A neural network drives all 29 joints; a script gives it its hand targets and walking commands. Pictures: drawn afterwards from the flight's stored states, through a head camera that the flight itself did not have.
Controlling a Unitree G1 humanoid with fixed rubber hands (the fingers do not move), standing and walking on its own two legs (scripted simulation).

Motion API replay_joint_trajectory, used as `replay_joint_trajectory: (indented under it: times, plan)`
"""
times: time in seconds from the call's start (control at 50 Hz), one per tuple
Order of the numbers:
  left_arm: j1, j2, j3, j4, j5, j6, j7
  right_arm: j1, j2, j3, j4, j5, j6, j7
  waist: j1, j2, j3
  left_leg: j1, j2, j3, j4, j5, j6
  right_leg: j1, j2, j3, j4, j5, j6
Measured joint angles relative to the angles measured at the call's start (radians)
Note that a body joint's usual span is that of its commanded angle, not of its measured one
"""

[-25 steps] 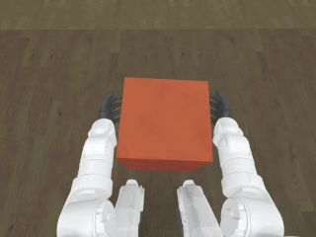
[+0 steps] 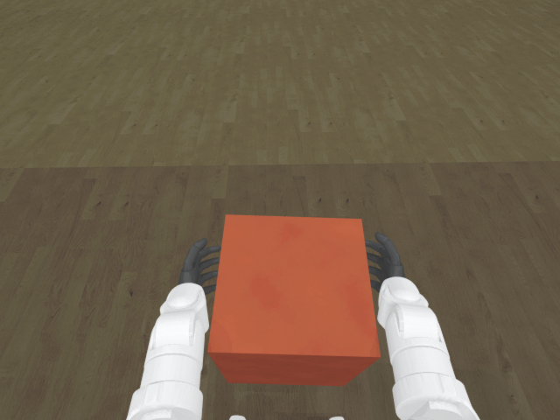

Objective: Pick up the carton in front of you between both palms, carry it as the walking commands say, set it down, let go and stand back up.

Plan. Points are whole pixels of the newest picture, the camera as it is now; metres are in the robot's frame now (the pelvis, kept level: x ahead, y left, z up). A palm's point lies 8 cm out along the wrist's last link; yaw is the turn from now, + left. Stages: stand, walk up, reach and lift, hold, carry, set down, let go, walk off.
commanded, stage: reach and lift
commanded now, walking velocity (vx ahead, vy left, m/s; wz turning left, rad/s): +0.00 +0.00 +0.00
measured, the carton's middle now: (289, 307) +0.31 +0.00 -0.09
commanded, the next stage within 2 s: hold in 1.26 s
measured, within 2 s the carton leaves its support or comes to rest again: neither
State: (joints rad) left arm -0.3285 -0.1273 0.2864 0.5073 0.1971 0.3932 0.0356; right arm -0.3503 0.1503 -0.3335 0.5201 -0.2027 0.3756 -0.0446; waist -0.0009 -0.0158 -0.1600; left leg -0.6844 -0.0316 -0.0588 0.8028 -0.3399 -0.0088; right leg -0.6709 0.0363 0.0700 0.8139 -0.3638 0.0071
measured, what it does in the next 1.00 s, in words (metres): stands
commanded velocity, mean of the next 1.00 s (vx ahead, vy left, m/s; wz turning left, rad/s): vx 0.00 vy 0.00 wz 0.00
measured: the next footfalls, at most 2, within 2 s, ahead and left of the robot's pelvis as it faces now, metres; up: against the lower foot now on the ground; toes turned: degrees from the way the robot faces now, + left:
none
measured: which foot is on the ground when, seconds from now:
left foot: down 0.00-1.00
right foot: down 0.00-1.00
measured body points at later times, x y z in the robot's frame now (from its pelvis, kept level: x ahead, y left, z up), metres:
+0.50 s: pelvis -0.01 +0.00 +0.03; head -0.03 +0.00 +0.48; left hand +0.30 +0.15 +0.05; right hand +0.31 -0.15 +0.06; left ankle +0.03 +0.12 -0.70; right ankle +0.02 -0.12 -0.70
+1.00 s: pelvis +0.01 +0.00 +0.04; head -0.02 +0.00 +0.49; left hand +0.31 +0.15 +0.06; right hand +0.32 -0.15 +0.07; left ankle +0.03 +0.12 -0.70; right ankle +0.02 -0.12 -0.70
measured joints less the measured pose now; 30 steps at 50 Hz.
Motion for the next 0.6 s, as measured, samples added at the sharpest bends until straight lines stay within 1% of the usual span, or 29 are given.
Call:
replay_joint_trajectory:
  times: [0.18, 0.28, 0.4, 0.6]
  plan:
    - [0.072, -0.023, -0.025, -0.105, 0.022, 0.117, -0.008, 0.068, 0.006, 0.039, -0.098, -0.021, 0.117, 0.014, 0.007, 0.004, 0.058, 0.313, 0.007, -0.003, -0.223, 0.074, 0.000, 0.312, -0.007, 0.003, -0.221, 0.074, -0.004]
    - [0.061, -0.025, -0.021, -0.123, 0.055, 0.186, -0.025, 0.054, 0.010, 0.036, -0.107, -0.055, 0.180, 0.027, 0.008, 0.006, 0.091, 0.438, 0.011, -0.003, -0.303, 0.107, 0.000, 0.435, -0.008, 0.006, -0.300, 0.107, -0.006]
    - [0.009, -0.039, 0.028, -0.091, 0.109, 0.219, -0.051, 0.005, 0.024, -0.013, -0.077, -0.106, 0.210, 0.045, 0.008, 0.009, 0.140, 0.482, 0.012, -0.004, -0.315, 0.119, 0.001, 0.480, -0.008, 0.004, -0.314, 0.121, -0.006]
    - [-0.019, -0.043, 0.036, -0.116, 0.114, 0.219, -0.055, -0.025, 0.026, -0.023, -0.101, -0.110, 0.210, 0.052, 0.005, 0.007, 0.185, 0.486, 0.009, -0.005, -0.320, 0.131, 0.002, 0.485, -0.010, 0.004, -0.320, 0.132, -0.003]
